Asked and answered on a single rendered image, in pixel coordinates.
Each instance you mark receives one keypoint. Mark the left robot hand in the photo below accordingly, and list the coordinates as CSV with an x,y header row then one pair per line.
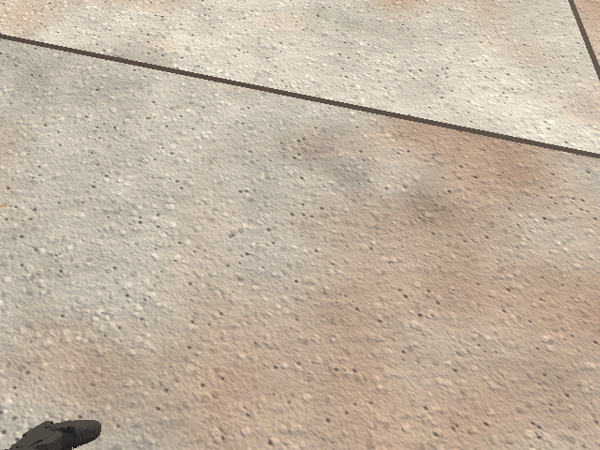
x,y
58,436

